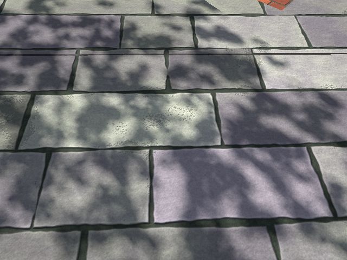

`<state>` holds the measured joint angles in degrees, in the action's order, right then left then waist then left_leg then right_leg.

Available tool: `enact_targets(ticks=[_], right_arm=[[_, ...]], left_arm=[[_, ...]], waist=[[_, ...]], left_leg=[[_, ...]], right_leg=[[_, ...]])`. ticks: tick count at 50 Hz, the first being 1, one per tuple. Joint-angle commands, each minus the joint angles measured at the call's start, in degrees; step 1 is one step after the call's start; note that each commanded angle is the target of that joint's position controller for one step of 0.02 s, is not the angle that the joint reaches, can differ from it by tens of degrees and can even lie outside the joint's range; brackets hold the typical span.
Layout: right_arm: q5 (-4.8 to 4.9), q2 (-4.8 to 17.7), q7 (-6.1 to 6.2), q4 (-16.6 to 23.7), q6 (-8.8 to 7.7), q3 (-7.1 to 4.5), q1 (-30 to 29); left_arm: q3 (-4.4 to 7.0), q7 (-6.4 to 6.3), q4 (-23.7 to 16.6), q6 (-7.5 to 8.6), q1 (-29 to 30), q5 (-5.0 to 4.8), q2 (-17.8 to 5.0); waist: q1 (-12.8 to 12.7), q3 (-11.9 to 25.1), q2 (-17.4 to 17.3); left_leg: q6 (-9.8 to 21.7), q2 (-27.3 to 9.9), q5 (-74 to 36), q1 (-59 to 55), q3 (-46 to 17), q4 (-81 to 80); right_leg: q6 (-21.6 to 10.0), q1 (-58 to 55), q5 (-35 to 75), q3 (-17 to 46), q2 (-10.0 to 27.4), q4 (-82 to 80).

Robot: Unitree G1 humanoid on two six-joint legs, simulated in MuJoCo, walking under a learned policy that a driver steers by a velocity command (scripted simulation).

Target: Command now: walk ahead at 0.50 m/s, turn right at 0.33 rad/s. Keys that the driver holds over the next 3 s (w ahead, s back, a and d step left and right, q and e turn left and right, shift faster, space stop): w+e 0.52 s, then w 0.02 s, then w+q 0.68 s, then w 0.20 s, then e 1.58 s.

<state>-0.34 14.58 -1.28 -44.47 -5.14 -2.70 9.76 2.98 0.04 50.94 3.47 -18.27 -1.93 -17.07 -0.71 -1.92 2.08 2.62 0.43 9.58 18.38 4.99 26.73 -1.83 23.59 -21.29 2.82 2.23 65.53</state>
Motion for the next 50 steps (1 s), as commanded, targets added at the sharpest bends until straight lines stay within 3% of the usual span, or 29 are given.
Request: enact_targets(ticks=[1, 5, 9, 12, 15, 18, 19, 20, 21, 22, 23, 24, 25, 26, 28, 31, 35, 38, 42, 43, 45, 46, 47, 48, 49, 50], right_arm=[[-0.51, 5.3, 0.11, 1.0, -1.45, -1.60, 1.6], [-0.92, 7.0, 0.80, -1.2, -2.01, -2.34, 2.2], [-0.52, 8.5, 1.77, -2.3, -1.36, -2.65, 3.2], [0.12, 9.9, 2.17, -3.9, -0.40, -3.14, 6.4], [1.00, 10.9, 2.24, -5.1, 1.09, -3.64, 8.1], [1.59, 13.1, 2.77, -4.5, 2.38, -4.33, 6.2], [1.70, 13.6, 2.93, -4.2, 2.87, -4.43, 5.3], [1.81, 13.1, 3.08, -3.8, 2.93, -4.08, 4.4], [-0.51, 8.0, 2.85, -2.5, 2.22, -2.42, 6.4], [-0.30, 3.3, 1.93, 0.6, 0.07, -0.67, 9.3], [2.01, 8.9, 1.01, 1.3, -2.14, -1.78, 2.1], [3.30, 9.5, 0.67, 2.7, -3.21, -1.90, -1.4], [2.33, 8.7, 1.10, 1.9, -3.50, -1.84, -1.3], [0.82, 9.4, 1.45, 1.2, -3.13, -2.38, -0.8], [0.48, 8.8, 1.14, 0.0, -1.53, -2.55, 2.4], [0.19, 6.5, 1.13, -0.1, -0.01, -1.85, 0.7], [0.92, 5.3, 0.58, 1.1, -0.12, -1.04, -5.4], [1.61, 5.1, -0.19, 2.2, -0.36, -0.59, -9.4], [1.83, 5.4, -1.75, 4.2, -0.64, -0.45, -12.1], [1.74, 5.6, -2.21, 4.6, -0.71, -0.48, -11.8], [1.39, 7.1, -2.54, 4.3, -0.46, -1.21, -7.7], [1.24, 8.9, -2.39, 3.3, -0.16, -2.17, -2.9], [1.17, 11.4, -1.96, 1.5, 0.06, -3.56, 5.3], [1.00, 15.7, -1.12, 0.6, 0.53, -4.78, 13.7], [1.51, 17.8, -1.41, 0.6, 0.19, -5.08, 14.3], [1.93, 12.5, -1.27, 0.7, 0.27, -3.81, 15.2]], left_arm=[[1.61, -0.36, -3.2, -0.65, -1.1, 0.04, -3.8], [1.82, -0.53, -5.1, -1.79, 2.5, 0.42, -2.5], [1.28, 0.89, -7.2, -1.09, 8.9, 0.81, -1.2], [0.71, 1.96, -10.0, -1.04, 14.8, 0.87, -0.3], [0.77, 2.98, -12.6, -1.16, 17.8, 0.75, -0.8], [2.23, 3.44, -13.3, -1.61, 13.4, 0.68, -3.5], [3.44, 3.30, -12.0, -1.75, 7.2, 0.48, -5.5], [5.41, 2.51, -9.6, -1.91, -2.4, 0.41, -8.9], [6.84, 1.14, -8.2, -2.49, -8.1, 0.22, -14.4], [6.65, 1.47, -10.4, -1.54, -4.8, 0.32, -17.0], [5.14, 1.93, -10.8, -0.81, -5.2, 0.66, -11.6], [4.49, 1.91, -10.6, -0.09, -3.2, 0.91, -9.4], [3.96, 1.94, -11.2, 0.31, 0.7, 0.86, -7.8], [3.35, 1.67, -11.9, 0.42, 4.0, 1.02, -5.8], [2.65, 1.06, -12.8, 0.54, 6.2, 1.88, -4.4], [2.77, 0.28, -11.1, 1.13, 3.7, 1.96, -6.0], [2.43, -0.25, -9.3, 1.30, 1.9, 2.14, -6.4], [2.49, -0.18, -7.4, 1.65, 0.2, 2.23, -7.2], [2.75, -0.39, -5.1, 0.75, -1.2, 2.05, -7.3], [2.86, -0.61, -4.9, 0.39, -1.0, 1.93, -7.6], [3.20, -1.23, -5.3, -0.30, 0.8, 1.96, -8.9], [3.30, -1.60, -5.6, -0.82, 1.6, 2.02, -9.5], [3.06, -2.01, -6.2, -1.31, 2.8, 1.95, -9.4], [2.10, -2.42, -7.5, -1.01, 1.4, 2.95, -7.6], [-0.17, -0.89, -8.6, 0.58, -5.6, 3.67, -0.1], [0.47, 0.12, -8.4, 2.63, -0.6, 1.88, -5.2]], waist=[[0.7, 2.4, -8.3], [0.3, -0.2, -5.9], [2.3, -1.7, -4.9], [4.6, -3.7, -3.7], [4.9, -4.3, -4.1], [0.7, 0.5, -7.1], [-3.0, 4.0, -7.3], [-8.1, 8.8, -5.4], [-7.7, 13.3, 6.2], [-2.2, 21.1, 14.0], [-6.4, 19.7, 4.8], [-5.6, 12.2, 2.9], [-2.5, 7.4, -2.6], [-0.6, 5.5, -2.3], [1.7, 4.9, -0.7], [1.1, 2.9, 0.0], [-1.8, 0.8, 1.1], [-3.8, -1.3, 1.1], [-4.4, -3.0, 0.3], [-3.8, -2.6, 0.6], [-1.1, 1.2, 2.6], [1.5, 4.6, 3.4], [6.1, 9.0, 2.0], [8.6, 15.6, -5.2], [2.9, 21.1, -18.7], [7.0, 21.8, -12.2]], left_leg=[[7.8, -15.3, -2.7, -9.7, -14.1, -18.0], [8.1, -14.9, -11.4, -9.9, -5.4, -20.1], [6.6, -13.5, -13.6, -11.9, 1.7, -20.9], [6.6, -15.4, -15.1, -17.3, 3.8, -20.1], [5.8, -17.4, -21.7, -24.1, 5.3, -16.3], [3.9, -17.3, -47.8, -26.5, 7.6, -4.9], [3.0, -16.4, -52.7, -24.8, 8.4, 4.1], [0.8, -13.8, -47.3, -17.8, 9.4, 17.4], [-1.8, -9.3, -11.8, -0.9, 9.1, 36.3], [-4.4, 3.1, 25.0, 20.2, -2.3, 53.4], [-2.8, -0.3, 22.3, 26.6, -10.7, 54.9], [-1.2, -2.7, 17.2, 28.6, -10.0, 51.7], [-1.1, -5.4, 12.8, 25.5, -9.9, 46.1], [-1.7, -7.0, 10.3, 21.6, -9.9, 41.2], [-3.0, -8.4, 7.1, 16.4, -9.1, 37.4], [-5.1, -8.9, 0.2, 17.5, -7.1, 30.4], [-4.4, -7.9, -15.1, 17.4, -5.8, 15.8], [-3.2, -6.4, -20.4, 16.9, -5.3, 9.2], [-0.4, -4.5, -14.2, 22.3, -5.9, 5.0], [0.4, -3.9, -11.5, 22.2, -5.4, 4.6], [2.4, -0.7, -5.6, 15.9, -2.3, 5.0], [3.6, 1.5, -3.3, 9.5, -0.6, 5.4], [5.4, 3.3, -5.8, -2.2, -0.4, 3.0], [9.4, -6.3, -7.9, -19.5, -15.1, 3.1], [20.7, -18.5, 3.5, -38.8, -46.4, -2.6], [19.0, -17.9, 11.0, -41.2, -49.9, -8.1]], right_leg=[[0.5, 10.2, 6.1, 3.3, 5.5, 0.6], [1.6, 15.3, 14.9, 4.6, 5.5, -6.1], [1.4, 14.1, 25.3, 0.5, 4.7, -19.7], [0.4, 15.9, 25.3, -2.0, 4.3, -25.6], [-1.3, 17.5, 19.8, -4.2, 3.3, -28.7], [-4.5, 7.6, 11.2, -9.1, -1.8, -28.8], [-6.1, -0.6, 10.1, -10.2, -4.2, -29.8], [-8.4, -15.5, 13.6, -8.7, -6.0, -34.2], [-12.3, -31.9, 16.4, 9.0, 5.2, -34.6], [-24.4, -46.6, 3.3, 43.1, 16.9, -45.3], [-21.4, -45.6, 1.5, 41.7, 16.7, -49.9], [-18.9, -38.9, 4.8, 33.1, 14.7, -49.9], [-16.7, -29.9, 11.3, 26.3, 11.9, -49.9], [-15.5, -23.6, 16.9, 21.4, 9.8, -50.5], [-14.9, -17.6, 24.3, 16.4, 8.4, -52.6], [-14.3, -14.3, 32.7, 9.1, 7.3, -54.9], [-10.4, -14.9, 28.5, 2.1, 5.0, -56.7], [-9.6, -17.7, 23.8, 0.5, 6.9, -58.4], [-8.7, -28.6, 30.3, -1.5, 10.8, -55.1], [-8.1, -30.7, 34.9, -2.0, 11.5, -53.2], [-6.6, -32.7, 54.3, -4.0, 11.3, -46.3], [-5.6, -32.7, 63.7, -5.1, 10.5, -39.1], [-3.7, -28.4, 65.0, -7.4, 8.3, -27.3], [-1.5, -14.8, 46.5, -8.7, 5.5, -9.1], [2.2, 10.7, -7.9, -3.4, -7.6, 9.2], [1.0, 17.4, -10.3, 4.9, -5.5, 13.9]])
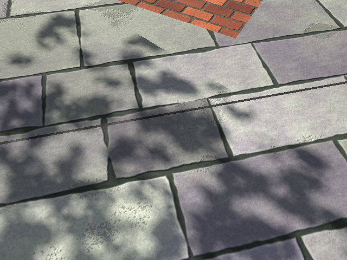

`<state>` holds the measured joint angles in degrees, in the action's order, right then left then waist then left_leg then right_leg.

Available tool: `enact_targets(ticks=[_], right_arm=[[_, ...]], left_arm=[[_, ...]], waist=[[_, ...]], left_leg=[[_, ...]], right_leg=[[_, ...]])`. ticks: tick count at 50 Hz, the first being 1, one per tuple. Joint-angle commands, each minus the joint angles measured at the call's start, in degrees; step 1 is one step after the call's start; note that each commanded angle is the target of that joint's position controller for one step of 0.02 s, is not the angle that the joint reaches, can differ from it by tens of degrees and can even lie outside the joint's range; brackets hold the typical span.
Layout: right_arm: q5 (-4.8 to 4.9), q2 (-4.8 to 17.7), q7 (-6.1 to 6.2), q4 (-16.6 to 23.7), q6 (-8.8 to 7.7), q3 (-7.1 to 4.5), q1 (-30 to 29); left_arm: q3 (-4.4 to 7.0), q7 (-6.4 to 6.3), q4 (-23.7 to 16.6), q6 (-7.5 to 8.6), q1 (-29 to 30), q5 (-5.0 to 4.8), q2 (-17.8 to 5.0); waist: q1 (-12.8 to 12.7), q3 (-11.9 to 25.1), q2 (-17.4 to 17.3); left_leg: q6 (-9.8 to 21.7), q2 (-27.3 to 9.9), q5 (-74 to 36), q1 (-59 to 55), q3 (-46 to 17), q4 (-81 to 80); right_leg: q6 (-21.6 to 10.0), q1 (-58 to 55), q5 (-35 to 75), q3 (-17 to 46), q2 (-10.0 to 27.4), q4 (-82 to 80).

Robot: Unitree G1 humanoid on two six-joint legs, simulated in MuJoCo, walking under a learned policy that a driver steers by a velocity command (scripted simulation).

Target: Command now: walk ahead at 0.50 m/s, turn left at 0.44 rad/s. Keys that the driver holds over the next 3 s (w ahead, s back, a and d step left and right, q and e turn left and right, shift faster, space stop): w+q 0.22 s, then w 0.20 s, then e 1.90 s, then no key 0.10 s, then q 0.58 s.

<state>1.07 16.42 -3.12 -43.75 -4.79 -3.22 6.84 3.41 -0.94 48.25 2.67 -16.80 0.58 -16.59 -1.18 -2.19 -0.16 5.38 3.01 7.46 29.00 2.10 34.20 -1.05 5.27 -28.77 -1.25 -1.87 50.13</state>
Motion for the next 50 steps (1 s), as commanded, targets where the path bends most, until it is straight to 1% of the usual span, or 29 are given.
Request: enact_targets(ticks=[1, 2, 3, 4, 7, 10, 13, 18, 20, 21, 22, 23, 24, 25, 26, 27, 29, 32, 35, 38, 41, 43, 44, 45, 46, 47, 48, 49, 50], right_arm=[[0.14, 9.1, 1.00, 0.8, -0.02, -2.88, 15.2], [-0.14, 8.8, 1.19, 1.8, 0.03, -2.73, 11.9], [-0.35, 7.6, 1.31, 2.7, 0.11, -2.34, 9.0], [-1.03, 6.9, 1.55, 3.6, 0.10, -1.92, 7.7], [-0.53, 7.7, 2.28, 4.4, 0.29, -2.15, 7.0], [-0.07, 9.7, 3.36, 4.2, 0.69, -2.87, 8.7], [0.15, 9.1, 3.86, 3.3, 1.37, -2.70, 11.6], [-0.08, 8.4, 3.87, 1.4, 1.92, -2.39, 15.4], [-0.25, 8.7, 3.81, 1.4, 2.24, -2.53, 14.3], [-0.37, 7.6, 3.71, 1.7, 2.24, -2.11, 13.7], [-1.22, 5.7, 3.76, 3.0, 2.15, -1.17, 12.7], [-0.49, 2.7, 3.92, 3.2, 1.44, -0.18, 20.6], [-0.87, 4.8, 3.82, 2.6, 0.97, -0.18, 21.6], [-0.55, 8.4, 3.65, 3.2, 1.00, -1.17, 16.4], [-0.91, 8.5, 3.70, 4.2, 1.14, -1.16, 11.7], [-1.80, 7.9, 3.77, 5.2, 1.21, -1.22, 8.4], [-2.24, 5.4, 3.90, 6.0, 1.57, -0.94, 8.4], [-1.68, 3.7, 4.69, 6.0, 2.27, -0.43, 8.7], [-1.54, 4.3, 5.08, 6.1, 3.30, -0.64, 5.7], [-1.30, 4.2, 5.04, 7.4, 3.90, -0.80, 1.1], [-0.89, 4.9, 4.53, 8.4, 3.08, -1.17, -1.2], [-0.76, 5.3, 4.16, 7.5, 2.03, -1.65, 1.5], [-1.22, 7.0, 4.30, 7.2, 1.64, -2.17, 2.9], [-2.26, 10.6, 4.91, 7.9, 1.85, -2.87, 4.1], [-3.93, 12.1, 4.70, 7.3, 2.71, -3.28, 4.6], [-2.99, 9.7, 4.64, 7.6, 2.81, -2.92, 4.6], [-2.57, 6.7, 4.74, 8.2, 2.79, -2.08, 2.8], [-2.34, 5.7, 4.71, 8.5, 3.01, -1.79, 0.4], [-1.84, 5.7, 4.77, 8.5, 3.28, -1.72, -1.1]], left_arm=[[0.51, 1.75, -7.8, 4.80, 3.3, -2.54, -7.6], [0.29, 1.57, -8.5, 5.55, 6.1, -2.12, -7.2], [0.74, 1.23, -8.7, 5.65, 7.4, -0.73, -7.5], [1.03, 1.12, -8.9, 5.19, 6.4, -0.14, -7.5], [0.82, 0.67, -9.2, 3.50, 4.6, 0.40, -5.6], [0.08, 0.37, -11.1, 3.04, 10.4, 0.53, -3.7], [-0.44, 0.99, -12.1, 3.63, 15.4, -0.10, -2.6], [0.29, 2.23, -13.4, 4.82, 18.5, -0.62, -5.0], [0.90, 2.19, -12.7, 5.22, 14.7, -0.60, -6.1], [1.77, 1.90, -11.2, 5.43, 9.3, -0.22, -7.7], [2.52, 1.61, -10.2, 5.60, 1.2, 0.81, -10.6], [3.91, 1.72, -8.4, 4.90, -5.1, 1.61, -15.6], [3.08, 2.46, -7.1, 4.39, -6.6, -0.37, -11.9], [1.89, 2.54, -8.1, 4.03, -2.4, -1.30, -8.5], [1.15, 2.54, -9.2, 3.43, 1.6, -0.92, -6.8], [0.56, 2.64, -9.4, 2.95, 4.1, -0.94, -5.4], [0.30, 2.39, -9.0, 2.59, 5.3, -0.42, -5.0], [2.03, 1.44, -8.4, 1.39, 5.0, -0.36, -9.7], [2.68, 0.34, -8.2, -0.29, 4.4, -1.61, -10.8], [2.75, -0.32, -7.9, -1.70, 3.5, -1.98, -10.2], [2.91, -0.88, -8.4, -3.02, 3.6, -1.96, -9.9], [2.79, -1.27, -9.6, -3.63, 6.1, -2.24, -9.3], [2.33, -1.37, -10.0, -3.71, 5.4, -2.08, -7.6], [1.38, -1.21, -10.4, -3.65, 2.4, -0.89, -4.3], [1.41, -1.20, -11.7, -3.26, -0.5, -1.31, -4.4], [2.48, -1.04, -10.6, -3.04, -2.7, -0.71, -8.9], [3.51, -0.95, -9.6, -3.50, -1.7, -1.38, -11.3], [3.83, -1.26, -8.6, -4.46, -1.5, -1.69, -10.9], [3.84, -1.48, -9.0, -5.25, -0.7, -1.63, -10.4]], waist=[[7.8, 14.0, -7.2], [6.2, 9.4, -0.8], [4.3, 5.7, 1.6], [2.3, 5.3, 0.1], [0.4, 3.8, -2.0], [2.2, 2.3, -2.6], [5.0, 2.8, -4.3], [6.0, 2.0, -5.4], [3.3, 2.4, -6.8], [0.6, 5.7, -6.2], [-3.2, 13.0, -2.9], [-1.8, 21.5, 11.7], [-1.8, 21.8, 16.3], [-2.0, 14.0, 9.4], [-1.5, 9.8, 4.2], [-0.6, 5.8, 1.5], [1.8, 5.6, 3.8], [2.6, 8.5, 6.5], [1.9, 10.0, 6.0], [0.8, 8.5, 6.6], [0.6, 7.2, 8.0], [3.0, 6.9, 8.3], [2.9, 7.8, 6.7], [1.3, 11.4, -3.4], [-0.5, 10.5, -15.8], [0.0, 10.8, -13.0], [0.2, 9.3, -8.6], [-0.5, 8.1, -5.9], [-0.5, 7.0, -6.1]], left_leg=[[13.8, -19.1, 11.9, -45.6, -39.3, -16.9], [12.4, -17.2, 6.9, -37.2, -33.9, -17.7], [11.9, -15.4, 0.4, -29.9, -29.8, -18.7], [12.0, -14.1, -4.6, -25.4, -27.7, -19.9], [12.3, -12.1, -11.5, -18.3, -22.5, -21.9], [9.9, -8.6, -11.5, -13.6, -17.6, -22.1], [7.3, -7.0, -7.3, -12.7, -15.8, -21.0], [6.0, -11.8, -5.6, -22.7, -21.6, -15.2], [4.9, -12.4, -12.3, -24.8, -22.4, -11.4], [3.6, -9.8, -19.2, -24.3, -20.7, -5.3], [1.3, -6.5, -17.3, -19.7, -16.8, 8.2], [-4.0, 2.3, 1.8, -1.1, -10.0, 29.7], [-5.6, 3.0, 27.3, 7.4, -11.0, 37.7], [-5.9, -0.5, 25.1, 10.9, -11.5, 41.4], [-6.4, -2.8, 21.6, 10.2, -9.1, 40.3], [-6.8, -4.2, 19.8, 9.7, -7.5, 36.1], [-7.6, -5.8, 16.7, 4.1, -6.9, 27.5], [-9.5, -3.6, 13.8, -0.3, -5.1, 18.1], [-10.1, -2.1, 6.3, -3.7, -5.7, 11.9], [-10.2, -1.0, 4.6, -4.7, -6.9, 7.1], [-9.6, -0.2, 6.1, -6.0, -8.1, 0.2], [-8.1, -0.6, -0.5, -11.8, -7.5, -10.7], [-6.3, -4.8, -7.1, -18.0, -9.1, -14.5], [-1.4, -17.2, -20.9, -26.7, -18.7, -13.1], [8.9, -26.7, -31.3, -29.3, -31.7, -13.8], [12.2, -28.8, -30.4, -28.4, -33.3, -14.1], [10.3, -24.9, -27.9, -26.8, -26.4, -13.1], [7.7, -21.2, -24.2, -25.1, -20.7, -12.8], [6.7, -19.9, -22.0, -23.5, -18.0, -13.2]], right_leg=[[-0.8, 39.5, 2.1, 8.7, 1.5, 27.9], [-1.0, 38.1, 6.2, 7.8, 3.9, 23.5], [-0.4, 35.6, 8.3, 7.2, 5.3, 18.6], [0.1, 31.9, 9.6, 7.5, 6.3, 16.4], [3.0, 29.5, 11.1, 5.7, 7.0, 8.3], [5.2, 27.6, 22.5, 4.3, 5.5, -4.5], [5.5, 22.4, 34.5, 3.4, 3.0, -15.5], [2.3, 23.1, 30.9, 4.6, 3.0, -22.0], [-0.1, 18.8, 26.8, 3.3, 2.3, -24.3], [-2.1, 10.7, 27.3, 3.0, 2.4, -25.5], [-5.9, -1.9, 34.1, 9.4, 9.4, -22.7], [-16.5, -22.2, 36.5, 30.5, 20.7, -23.0], [-19.2, -23.6, 36.1, 43.1, 24.5, -29.3], [-16.8, -17.3, 36.4, 36.8, 22.7, -29.0], [-14.9, -10.1, 42.8, 29.1, 19.9, -28.8], [-13.9, -3.6, 50.8, 23.7, 17.1, -29.3], [-12.5, 2.2, 58.5, 19.0, 13.3, -30.4], [-13.7, 4.8, 63.6, 16.4, 12.2, -30.6], [-12.1, 6.9, 55.4, 16.5, 11.1, -30.6], [-10.8, 8.2, 44.3, 19.0, 10.1, -30.0], [-10.0, 6.5, 36.6, 23.9, 9.6, -28.1], [-7.8, 6.4, 33.7, 25.8, 7.6, -24.7], [-5.5, 9.1, 28.1, 25.0, 5.4, -21.4], [-2.4, 15.3, 10.2, 18.7, 0.7, -9.9], [0.6, 27.1, -11.4, 10.1, -6.1, -0.1], [3.1, 29.2, -10.9, 9.6, -2.0, 11.7], [4.4, 30.0, -6.9, 9.5, -0.6, 16.7], [5.5, 30.0, -3.6, 8.9, 0.2, 18.4], [6.3, 30.5, -0.8, 8.5, 1.1, 19.0]])
Over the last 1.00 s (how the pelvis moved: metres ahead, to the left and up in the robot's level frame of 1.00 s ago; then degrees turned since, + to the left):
0.57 -0.11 -0.02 -11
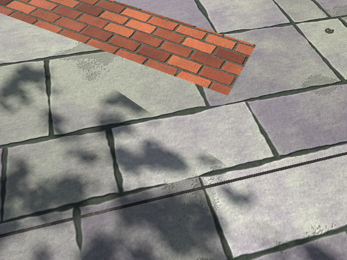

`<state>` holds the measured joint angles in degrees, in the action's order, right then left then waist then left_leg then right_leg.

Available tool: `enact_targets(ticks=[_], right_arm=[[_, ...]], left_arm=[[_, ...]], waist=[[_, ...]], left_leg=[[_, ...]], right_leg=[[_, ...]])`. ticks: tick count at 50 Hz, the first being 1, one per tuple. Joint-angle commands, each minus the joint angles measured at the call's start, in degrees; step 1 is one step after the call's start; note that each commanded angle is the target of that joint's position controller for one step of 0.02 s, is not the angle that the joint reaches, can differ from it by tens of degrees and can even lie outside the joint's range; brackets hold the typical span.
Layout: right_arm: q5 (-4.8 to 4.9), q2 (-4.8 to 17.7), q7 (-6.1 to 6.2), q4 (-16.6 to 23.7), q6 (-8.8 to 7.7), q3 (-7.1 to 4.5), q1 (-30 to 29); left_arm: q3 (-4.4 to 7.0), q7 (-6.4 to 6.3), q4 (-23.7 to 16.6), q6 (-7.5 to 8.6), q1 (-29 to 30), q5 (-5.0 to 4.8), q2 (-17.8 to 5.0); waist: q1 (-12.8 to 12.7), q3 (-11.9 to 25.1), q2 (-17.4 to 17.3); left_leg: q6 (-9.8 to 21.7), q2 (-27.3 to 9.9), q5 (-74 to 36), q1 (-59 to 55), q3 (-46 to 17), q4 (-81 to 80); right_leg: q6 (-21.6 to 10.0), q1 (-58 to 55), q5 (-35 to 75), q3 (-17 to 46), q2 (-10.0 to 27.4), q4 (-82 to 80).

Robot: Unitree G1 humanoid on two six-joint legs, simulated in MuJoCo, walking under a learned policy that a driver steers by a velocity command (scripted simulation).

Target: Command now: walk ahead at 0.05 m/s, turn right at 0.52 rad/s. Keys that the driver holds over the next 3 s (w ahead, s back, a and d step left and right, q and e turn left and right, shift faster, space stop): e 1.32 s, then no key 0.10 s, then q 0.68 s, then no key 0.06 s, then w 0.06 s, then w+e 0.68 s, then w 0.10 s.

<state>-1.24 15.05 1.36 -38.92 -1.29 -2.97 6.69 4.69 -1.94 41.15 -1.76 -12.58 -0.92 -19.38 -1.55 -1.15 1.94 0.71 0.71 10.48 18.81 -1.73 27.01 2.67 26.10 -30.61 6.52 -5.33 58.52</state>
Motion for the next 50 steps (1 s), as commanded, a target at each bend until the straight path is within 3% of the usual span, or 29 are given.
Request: enact_targets(ticks=[1, 3, 6, 11, 13, 14, 15, 16, 17, 18, 19, 20, 21, 23, 28, 34, 37, 39, 40, 41, 42, 43, 44, 45, 46, 48, 50], right_arm=[[0.39, 7.6, 0.40, 3.4, 0.09, -2.00, -1.3], [0.06, 8.3, 0.73, 2.7, 0.63, -2.40, -0.4], [0.26, 9.6, 1.13, 2.1, 1.27, -3.03, 0.2], [1.51, 12.2, 0.33, 1.1, 1.50, -3.99, 0.2], [2.58, 12.4, 0.24, 0.7, 1.47, -4.11, -0.8], [2.89, 11.1, 0.19, -0.2, 1.38, -3.85, 0.5], [1.90, 8.7, -0.13, -1.3, 1.30, -3.29, 3.6], [-1.47, 5.1, -0.44, 1.3, 1.37, -1.88, 3.5], [-0.29, 7.8, 0.21, 2.9, 1.12, -2.73, -2.5], [1.18, 9.5, 0.57, 2.8, 1.35, -3.34, -3.3], [1.34, 9.7, 0.96, 1.9, 1.58, -3.67, -2.0], [0.91, 9.8, 1.43, 0.8, 1.83, -3.91, -1.2], [0.53, 9.8, 1.53, 0.6, 1.92, -4.05, -0.2], [0.90, 8.8, 1.17, 0.4, 1.68, -3.92, 0.9], [1.16, 7.2, 0.73, 1.4, 1.26, -3.17, -1.9], [1.75, 7.6, -0.45, 1.8, 0.18, -3.19, -2.0], [2.00, 7.8, -1.16, 1.7, -0.56, -3.38, -0.2], [1.66, 8.3, -1.27, 0.5, -0.88, -3.86, 3.2], [0.79, 11.6, -0.95, 0.8, -0.63, -4.55, 4.3], [-0.44, 16.0, -0.81, 1.0, 0.06, -5.21, 2.5], [-1.15, 13.2, -0.76, 2.1, -0.17, -4.69, 1.7], [-0.67, 10.3, -0.39, 3.0, -0.24, -3.68, -1.1], [0.00, 8.7, -0.11, 3.4, -0.08, -3.22, -3.4], [0.81, 7.9, 0.18, 3.6, 0.01, -2.88, -3.9], [1.01, 7.7, 0.46, 3.5, 0.23, -2.58, -3.5], [0.52, 8.2, 0.89, 3.0, 0.83, -2.62, -1.3], [0.28, 9.4, 1.13, 2.5, 1.35, -3.03, 1.3]], left_arm=[[2.09, -0.30, -2.4, -1.28, -4.1, -0.24, -5.9], [1.36, 0.03, -4.2, -1.45, -1.7, -0.48, -3.5], [0.68, 0.82, -6.3, -1.27, 1.3, -0.23, -2.5], [1.07, 2.37, -7.9, -1.59, 2.1, -0.12, -3.8], [1.48, 2.91, -7.4, -1.73, -0.3, -0.04, -3.8], [1.98, 2.78, -6.6, -1.71, -2.2, 0.15, -4.4], [3.01, 2.17, -6.6, -1.59, -3.9, 0.24, -7.5], [4.13, 1.10, -8.6, -1.41, -3.8, 0.56, -14.2], [3.64, 1.84, -9.1, -0.08, -5.2, 2.79, -13.1], [3.11, 2.09, -8.7, 1.03, -3.0, 2.89, -11.7], [2.80, 1.81, -8.6, 1.51, 0.3, 1.74, -10.0], [2.14, 1.47, -8.9, 1.44, 2.4, 0.75, -8.1], [1.74, 1.12, -9.2, 1.22, 3.8, 0.38, -7.6], [1.33, 0.60, -9.3, 0.97, 3.5, 0.77, -6.9], [1.83, -0.20, -9.0, 0.59, 2.0, 0.50, -8.1], [2.35, 0.48, -9.5, -0.20, 3.3, 0.40, -9.0], [2.42, 0.67, -9.8, -0.64, 4.7, -0.23, -8.8], [2.12, 0.33, -10.1, -0.95, 6.0, -1.03, -7.7], [1.45, 0.32, -10.1, -0.90, 3.5, -0.54, -5.2], [1.40, 0.38, -10.9, -0.50, 0.9, -0.74, -4.4], [2.97, 0.27, -10.0, 0.05, 0.6, 0.34, -9.3], [3.95, 0.39, -8.9, -0.09, 0.0, -0.02, -11.4], [4.01, 0.25, -7.5, -0.70, -0.8, -0.17, -10.3], [3.78, 0.11, -7.0, -1.29, -1.2, -0.01, -9.0], [3.36, 0.30, -7.1, -1.63, -1.1, -0.22, -7.3], [2.68, 0.56, -8.5, -1.53, 1.4, -0.81, -5.6], [2.12, 0.74, -10.0, -1.29, 4.2, -0.76, -4.7]], waist=[[-0.1, 4.9, -8.9], [0.9, 4.6, -10.8], [2.3, 6.5, -11.8], [2.7, 6.7, -12.7], [0.6, 6.2, -11.9], [0.0, 6.3, -10.3], [0.4, 6.2, -1.8], [2.3, 5.7, 17.2], [-2.9, 8.7, 12.6], [-1.6, 6.3, 7.8], [0.2, 4.8, 5.8], [1.0, 4.7, 4.8], [1.8, 4.8, 5.3], [2.3, 6.4, 5.7], [0.7, 5.9, 6.0], [0.2, 5.4, 7.1], [1.1, 6.2, 7.4], [3.3, 6.7, 6.0], [2.2, 8.6, -1.3], [-0.9, 5.6, -16.7], [0.6, 4.8, -14.7], [-0.4, 3.8, -10.7], [-1.1, 2.6, -9.0], [-0.6, 1.9, -9.0], [-0.1, 1.4, -9.3], [1.6, 1.2, -10.6], [3.7, 2.3, -11.5]], left_leg=[[11.3, -16.0, -25.7, -10.9, -10.9, -6.8], [11.7, -14.6, -24.9, -10.8, -7.0, -8.1], [12.5, -16.1, -23.9, -12.5, -4.4, -8.3], [11.5, -18.4, -19.7, -11.7, -2.1, -7.2], [8.8, -17.9, -15.7, -9.9, -0.3, -3.7], [6.0, -16.2, -11.2, -7.1, 1.8, 0.1], [0.8, -12.4, -1.5, 0.4, 6.9, 9.6], [-5.4, -3.9, 27.1, 17.0, 10.3, 27.9], [-5.2, -1.1, 29.6, 19.5, 0.6, 37.7], [-4.4, -2.3, 24.9, 20.0, -1.5, 40.9], [-3.9, -2.9, 19.6, 20.4, -2.1, 40.0], [-4.1, -3.4, 16.4, 20.1, -2.6, 39.1], [-4.6, -2.7, 13.7, 18.0, -2.3, 39.5], [-5.2, -1.4, 10.5, 15.8, -2.1, 39.3], [-6.1, -0.2, 8.8, 14.5, -3.3, 25.1], [-5.2, 1.8, 11.3, 6.3, -4.1, 13.9], [-4.0, 2.3, 9.4, 1.6, -3.9, 5.4], [-2.3, 0.5, -1.9, -7.6, -3.4, -6.7], [1.3, -9.1, -6.3, -14.7, -10.9, -8.3], [10.2, -19.8, -18.0, -15.9, -23.8, -9.6], [15.7, -24.9, -18.8, -11.9, -27.5, -10.3], [14.4, -22.2, -16.5, -10.1, -22.1, -9.7], [11.6, -17.9, -13.0, -9.3, -16.5, -9.1], [10.4, -15.9, -11.7, -10.1, -13.4, -8.9], [10.4, -14.9, -13.6, -10.2, -10.8, -8.8], [11.1, -13.7, -14.9, -12.5, -7.0, -9.3], [12.2, -15.2, -16.9, -17.1, -6.6, -9.0]], right_leg=[[3.1, 8.5, 3.2, -0.8, 4.7, 10.1], [3.7, 7.5, 6.0, -3.5, 5.0, 5.3], [3.5, 3.9, 8.0, -5.0, 6.9, -3.7], [0.5, -4.2, 10.6, -8.3, 7.0, -16.5], [-2.1, -9.7, 16.9, -10.2, 5.8, -26.4], [-3.9, -14.8, 21.0, -9.9, 4.6, -31.5], [-6.8, -22.3, 32.9, -2.1, 8.9, -36.2], [-15.8, -28.7, 53.9, 19.4, 24.6, -36.2], [-23.6, -23.4, 50.3, 23.8, 28.0, -38.7], [-21.4, -21.5, 44.8, 18.7, 24.4, -39.4], [-17.9, -20.4, 40.0, 15.0, 20.9, -39.2], [-15.7, -20.0, 38.1, 13.3, 19.1, -38.9], [-15.2, -18.2, 39.7, 12.1, 17.8, -38.9], [-15.5, -18.1, 40.3, 11.5, 16.6, -38.9], [-15.5, -20.2, 33.4, 15.2, 15.6, -38.3], [-15.8, -16.6, 31.6, 22.0, 14.6, -37.0], [-14.7, -17.4, 35.0, 25.0, 13.4, -35.0], [-11.1, -13.6, 30.2, 23.5, 10.0, -31.9], [-7.8, -7.5, 16.5, 18.6, 6.1, -24.1], [-4.0, 4.4, -3.4, 6.1, -4.1, -13.8], [-1.1, 6.5, -6.8, 4.5, -0.8, 0.4], [-0.1, 6.2, -2.7, 4.2, 1.2, 6.2], [0.9, 6.4, 0.8, 3.3, 1.7, 8.7], [1.8, 7.9, 4.0, 2.8, 1.9, 11.2], [2.5, 8.5, 5.5, 1.8, 2.1, 12.6], [3.4, 9.5, 7.6, -1.4, 3.2, 8.8], [4.2, 10.5, 7.6, -2.6, 4.9, 3.2]])
Over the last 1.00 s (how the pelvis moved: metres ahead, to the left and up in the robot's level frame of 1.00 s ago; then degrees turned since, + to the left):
0.43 0.01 0.02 -3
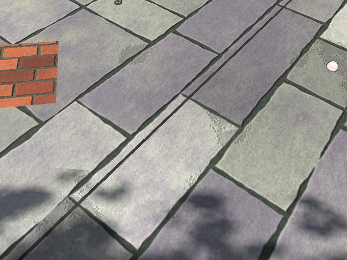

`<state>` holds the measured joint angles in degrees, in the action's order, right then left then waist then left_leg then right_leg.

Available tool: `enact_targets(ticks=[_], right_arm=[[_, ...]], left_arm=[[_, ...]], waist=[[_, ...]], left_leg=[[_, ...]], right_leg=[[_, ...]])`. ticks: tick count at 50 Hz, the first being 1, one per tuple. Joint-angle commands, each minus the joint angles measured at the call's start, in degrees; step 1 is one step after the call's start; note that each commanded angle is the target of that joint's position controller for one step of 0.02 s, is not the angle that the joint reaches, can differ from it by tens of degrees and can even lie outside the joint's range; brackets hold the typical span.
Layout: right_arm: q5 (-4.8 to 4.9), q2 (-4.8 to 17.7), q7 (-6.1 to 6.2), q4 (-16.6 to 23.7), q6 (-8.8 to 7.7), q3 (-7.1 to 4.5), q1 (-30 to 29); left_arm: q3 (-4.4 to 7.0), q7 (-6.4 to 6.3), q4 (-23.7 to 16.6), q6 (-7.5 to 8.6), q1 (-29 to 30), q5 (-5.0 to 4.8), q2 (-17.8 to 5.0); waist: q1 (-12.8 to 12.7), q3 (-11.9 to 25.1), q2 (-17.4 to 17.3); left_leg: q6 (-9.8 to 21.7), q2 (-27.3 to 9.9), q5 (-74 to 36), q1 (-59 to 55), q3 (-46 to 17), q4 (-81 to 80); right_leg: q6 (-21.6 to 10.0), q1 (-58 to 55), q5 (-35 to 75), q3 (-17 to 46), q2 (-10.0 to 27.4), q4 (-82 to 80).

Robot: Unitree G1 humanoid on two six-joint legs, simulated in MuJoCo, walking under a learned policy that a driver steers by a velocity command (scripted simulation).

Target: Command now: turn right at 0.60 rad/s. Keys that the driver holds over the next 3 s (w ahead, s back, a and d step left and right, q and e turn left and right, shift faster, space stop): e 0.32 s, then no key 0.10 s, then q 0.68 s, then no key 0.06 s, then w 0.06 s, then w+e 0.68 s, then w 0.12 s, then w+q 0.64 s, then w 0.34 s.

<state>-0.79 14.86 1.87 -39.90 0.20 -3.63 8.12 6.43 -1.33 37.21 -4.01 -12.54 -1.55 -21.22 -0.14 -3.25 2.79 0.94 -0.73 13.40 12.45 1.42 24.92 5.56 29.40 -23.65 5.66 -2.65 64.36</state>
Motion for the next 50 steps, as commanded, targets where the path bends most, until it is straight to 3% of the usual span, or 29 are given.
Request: enact_targets(ticks=[1, 4, 7, 10, 11, 12, 13, 14, 15, 16, 17, 20, 26, 28, 31, 32, 33, 34, 35, 36, 39, 41, 42, 44, 45, 46, 47, 48, 50], right_arm=[[-0.11, 10.3, 0.58, 3.3, 0.06, -2.64, 0.4], [0.39, 12.5, -0.14, 3.4, 0.48, -3.41, -0.9], [1.26, 13.5, -0.89, 2.9, 0.51, -3.77, -1.0], [3.00, 12.9, -1.11, 2.3, 0.16, -3.65, -2.0], [2.63, 10.6, -1.35, 0.8, -0.17, -3.03, 1.5], [-0.68, 6.5, -1.65, 2.6, -0.30, -1.59, 2.1], [-0.74, 7.1, -0.95, 5.2, -0.37, -1.59, -3.6], [0.41, 9.7, -0.55, 5.1, -0.15, -2.37, -5.4], [1.02, 10.2, -0.37, 4.8, 0.02, -2.66, -5.1], [0.70, 10.4, 0.01, 3.7, 0.14, -2.92, -4.1], [0.39, 10.8, 0.16, 3.2, 0.35, -3.09, -3.0], [0.95, 9.4, -0.37, 1.7, 0.48, -2.72, -0.2], [0.94, 6.1, -1.20, 1.0, 0.88, -0.73, -0.9], [1.31, 7.3, -1.34, 1.1, 0.85, -0.82, -0.9], [1.17, 8.5, -1.31, 1.1, 0.32, -0.89, 0.8], [0.68, 9.7, -1.25, 1.5, 0.12, -0.94, 0.9], [0.56, 12.4, -1.06, 2.4, -0.04, -1.35, 0.9], [1.40, 14.6, -1.08, 2.0, -0.04, -2.07, 0.8], [1.94, 13.7, -1.29, 2.2, -0.10, -2.27, 0.9], [1.61, 12.6, -1.27, 2.4, -0.19, -2.02, 1.1], [1.20, 12.2, -0.78, 3.4, -0.40, -1.94, 0.9], [1.59, 11.9, -0.56, 4.7, -0.22, -1.99, -0.8], [1.77, 11.4, -0.52, 5.6, 0.08, -1.94, -1.5], [2.06, 9.5, -0.39, 6.7, 0.72, -1.49, -0.2], [1.66, 9.9, -0.38, 7.1, 0.95, -1.75, 0.7], [1.57, 11.7, -0.45, 6.9, 1.28, -2.71, 1.1], [2.03, 12.0, -0.69, 6.3, 1.75, -3.25, 2.0], [2.29, 10.7, -0.82, 5.9, 2.28, -3.02, 2.5], [2.25, 8.5, -1.05, 6.5, 2.64, -2.20, 0.3]], left_arm=[[0.12, 0.34, -6.5, 1.01, 4.7, 0.09, -2.5], [-0.65, 1.07, -7.2, 1.05, 4.7, 0.52, -1.5], [-0.34, 1.68, -7.3, 0.70, 3.4, 0.30, -2.4], [0.38, 2.18, -6.2, 0.36, -1.0, 0.32, -2.6], [1.26, 1.66, -5.6, 0.42, -3.4, 0.48, -4.8], [2.97, 0.65, -6.5, 0.76, -5.6, 0.53, -12.2], [2.45, 1.16, -7.9, 2.23, -4.3, 2.55, -12.9], [1.70, 1.67, -7.5, 3.49, -3.9, 2.95, -10.0], [1.10, 1.51, -6.8, 4.14, -1.5, 2.35, -8.4], [0.76, 1.17, -6.8, 4.13, 1.0, 1.37, -7.0], [0.08, 0.79, -7.0, 3.91, 3.2, 0.73, -5.9], [-1.02, 0.05, -6.8, 3.74, 3.9, 1.64, -4.2], [-2.98, 0.28, -3.8, 4.05, 4.9, 3.08, -0.3], [-2.94, 0.86, -2.3, 4.16, 4.6, 3.47, -1.3], [-2.51, 0.91, -0.8, 4.07, 5.8, 2.25, -3.0], [-2.38, 0.68, -0.1, 4.21, 4.2, 2.16, -3.1], [-2.17, 0.35, -0.1, 4.43, 2.8, 2.76, -3.1], [-1.99, 0.08, -0.5, 4.55, 1.5, 3.18, -2.8], [-2.00, -0.39, -0.7, 4.37, 3.7, 3.25, -2.2], [-1.86, -0.75, -1.2, 4.09, 5.5, 2.97, -1.3], [-1.58, -0.72, -2.0, 3.25, 5.2, 2.31, 0.9], [-1.23, -0.05, -1.6, 3.73, 2.7, 2.14, 1.1], [-0.77, 0.20, -1.3, 3.98, 1.4, 2.15, 0.0], [0.64, 0.57, -0.9, 3.92, 1.2, 2.39, -4.2], [0.47, 0.60, -1.4, 4.14, 1.2, 2.86, -4.3], [-0.24, 0.50, -2.1, 4.66, 0.8, 3.16, -3.0], [-0.54, 0.30, -2.4, 5.04, 2.5, 2.88, -2.6], [-0.45, 0.09, -2.5, 5.24, 4.9, 2.33, -2.9], [-0.21, -0.57, -2.0, 4.99, 4.9, 2.05, -3.8]], waist=[[2.7, 5.1, -12.5], [2.7, 6.3, -13.0], [2.2, 6.6, -13.5], [-1.1, 7.0, -11.9], [-1.5, 7.9, -6.6], [-0.3, 9.2, 11.9], [-2.7, 10.1, 13.6], [-3.9, 10.0, 7.3], [-2.2, 7.9, 5.9], [-1.1, 7.0, 3.5], [-0.1, 6.7, 4.2], [0.6, 9.0, 4.7], [-1.1, 7.1, 5.7], [-1.6, 5.0, 5.6], [0.5, 2.8, 3.2], [0.4, 3.1, 1.2], [-1.1, 4.1, -2.9], [-2.9, 5.0, -8.9], [-1.3, 4.9, -11.3], [-0.8, 5.0, -13.3], [-0.7, 5.4, -16.1], [-1.8, 6.6, -14.5], [-1.9, 7.2, -11.6], [-0.3, 5.8, 4.0], [-0.7, 6.0, 10.1], [-1.1, 6.2, 6.8], [0.3, 5.7, 2.2], [1.4, 4.3, 0.9], [0.1, 3.3, 2.7]], left_leg=[[12.3, -14.6, -20.7, -12.0, -9.3, -6.7], [12.2, -15.7, -23.2, -9.7, -6.1, -6.4], [11.5, -16.7, -24.2, -8.5, -4.3, -4.9], [7.1, -15.8, -20.1, -5.3, -1.0, 1.8], [2.9, -13.1, -12.9, 0.4, 2.7, 8.6], [-3.4, -6.1, 14.3, 16.5, 7.9, 26.9], [-5.3, 0.4, 26.9, 24.8, 0.2, 39.0], [-4.8, -1.0, 24.5, 25.1, -4.0, 44.2], [-4.0, -1.9, 19.5, 25.2, -5.0, 44.2], [-4.0, -2.5, 15.2, 25.2, -5.4, 42.2], [-4.5, -2.4, 12.0, 24.0, -5.2, 41.3], [-5.9, -1.1, 6.9, 19.2, -3.9, 40.1], [-6.0, -3.5, 5.4, 7.5, -3.0, 19.2], [-5.3, -2.9, 6.5, 4.8, -2.2, 15.1], [-3.2, -1.7, -1.4, 1.5, -0.9, 3.6], [-2.3, -2.5, -8.7, 0.2, -2.7, 1.5], [-0.9, -5.3, -20.9, -0.5, -6.4, 2.9], [2.0, -6.6, -22.0, 0.5, -9.5, 3.8], [4.3, -7.8, -16.9, 3.5, -13.0, 1.1], [5.8, -9.6, -14.5, 4.2, -17.0, -1.3], [8.7, -11.7, -14.0, 2.1, -23.4, -2.5], [7.6, -10.3, -13.7, 2.2, -22.9, -0.1], [5.6, -8.0, -11.8, 4.9, -20.9, 2.6], [-0.9, 1.4, -0.2, 15.0, -8.7, 15.8], [-2.8, 2.7, 17.1, 19.4, -4.8, 26.1], [-3.8, 1.1, 24.1, 22.0, -6.7, 38.7], [-4.2, 0.0, 22.3, 22.8, -8.2, 43.9], [-4.6, -1.3, 18.7, 23.3, -8.1, 42.9], [-5.8, -2.0, 12.8, 23.6, -5.5, 38.6]], right_leg=[[1.4, 6.3, 0.3, -2.2, 3.2, -5.5], [0.6, -0.8, -0.1, -5.2, 4.7, -14.1], [-1.0, -6.1, 1.4, -7.9, 4.1, -21.6], [-5.2, -15.9, 12.1, -9.7, 2.3, -37.2], [-7.4, -24.0, 20.7, -6.2, 2.9, -42.3], [-13.5, -35.0, 44.0, 14.4, 17.8, -42.8], [-25.4, -30.0, 47.7, 25.4, 25.9, -43.2], [-25.6, -28.5, 42.5, 21.4, 23.4, -44.4], [-22.3, -26.7, 37.5, 16.9, 19.9, -44.4], [-19.5, -26.1, 32.9, 14.4, 17.0, -44.4], [-18.4, -24.9, 33.8, 12.6, 15.9, -44.4], [-18.6, -23.7, 36.6, 9.7, 14.1, -44.6], [-17.7, -19.5, 23.3, 6.6, 12.8, -46.1], [-18.0, -17.2, 17.9, 7.7, 13.5, -46.6], [-16.1, -16.2, 15.7, 7.6, 12.8, -44.1], [-14.2, -16.7, 15.8, 6.8, 11.6, -42.5], [-11.9, -16.8, 13.6, 4.3, 8.8, -38.9], [-9.5, -16.2, 11.7, -0.3, 4.3, -37.0], [-7.4, -17.5, 11.2, -4.6, 1.6, -33.4], [-6.4, -17.2, 10.2, -6.2, 0.7, -30.3], [-6.7, -13.0, 5.3, -5.2, -0.6, -27.7], [-7.6, -14.7, 6.4, -4.3, 0.5, -31.5], [-8.4, -18.3, 11.4, -3.0, 2.7, -34.9], [-14.2, -23.4, 19.8, 8.3, 13.1, -42.8], [-20.2, -24.5, 29.0, 16.1, 22.1, -45.5], [-24.1, -24.5, 37.0, 18.1, 26.1, -45.8], [-23.7, -23.8, 38.3, 14.6, 25.4, -45.1], [-21.4, -23.2, 36.0, 9.5, 22.8, -45.1], [-19.4, -24.2, 35.4, 3.1, 19.2, -45.7]])
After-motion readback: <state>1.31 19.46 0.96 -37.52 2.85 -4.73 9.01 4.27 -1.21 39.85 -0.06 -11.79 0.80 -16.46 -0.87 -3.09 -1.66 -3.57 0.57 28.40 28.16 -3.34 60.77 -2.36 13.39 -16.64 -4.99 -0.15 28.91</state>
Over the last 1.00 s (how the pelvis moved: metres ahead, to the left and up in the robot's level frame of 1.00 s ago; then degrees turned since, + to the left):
0.01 -0.02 0.00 -36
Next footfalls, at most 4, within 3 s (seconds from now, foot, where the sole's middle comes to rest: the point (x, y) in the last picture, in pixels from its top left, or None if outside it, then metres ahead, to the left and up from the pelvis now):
0.22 right None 0.02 -0.16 -0.78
0.64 left None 0.07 0.08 -0.78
1.22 left None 0.03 0.10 -0.78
1.76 right None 0.33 -0.15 -0.78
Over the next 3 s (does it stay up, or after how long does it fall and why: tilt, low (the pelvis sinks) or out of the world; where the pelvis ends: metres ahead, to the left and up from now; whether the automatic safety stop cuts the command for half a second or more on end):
stays up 0.90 -0.11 0.00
